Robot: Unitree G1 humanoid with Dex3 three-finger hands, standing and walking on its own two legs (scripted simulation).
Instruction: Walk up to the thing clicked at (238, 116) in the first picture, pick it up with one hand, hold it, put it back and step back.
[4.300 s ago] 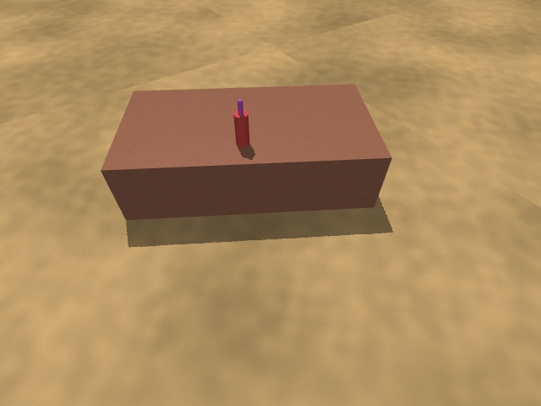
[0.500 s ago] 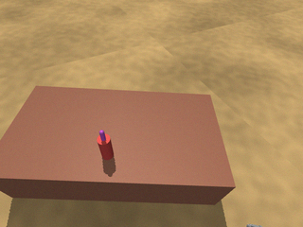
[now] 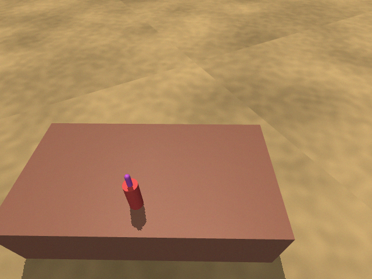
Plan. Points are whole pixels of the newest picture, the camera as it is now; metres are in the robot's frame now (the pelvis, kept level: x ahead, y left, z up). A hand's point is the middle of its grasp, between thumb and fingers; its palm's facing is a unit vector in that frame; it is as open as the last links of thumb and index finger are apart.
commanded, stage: walk up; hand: left
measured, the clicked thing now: (132, 190) +0.53 +0.24 -0.34
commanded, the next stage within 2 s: stand in 0.48 s
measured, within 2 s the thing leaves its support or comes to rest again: neither
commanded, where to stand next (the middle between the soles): +0.06 +0.02 m, yaw -1 degrees
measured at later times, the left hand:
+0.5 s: hand out of the picture +0.11 +0.25 -0.15, palm faces -0.03 -0.94 -0.34, open 7.4 cm
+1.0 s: hand out of the picture +0.10 +0.24 -0.16, palm faces -0.03 -0.94 -0.33, open 7.4 cm
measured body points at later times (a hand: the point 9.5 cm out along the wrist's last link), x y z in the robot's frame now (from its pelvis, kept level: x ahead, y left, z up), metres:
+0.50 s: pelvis +0.02 +0.00 +0.00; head +0.02 +0.00 +0.45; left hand +0.11 +0.30 -0.13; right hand +0.08 -0.30 -0.13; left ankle +0.03 +0.13 -0.75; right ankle +0.00 -0.14 -0.75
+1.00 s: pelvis +0.02 -0.01 +0.00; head +0.03 -0.01 +0.45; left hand +0.10 +0.29 -0.13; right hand +0.10 -0.31 -0.13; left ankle +0.03 +0.13 -0.75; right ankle +0.00 -0.14 -0.75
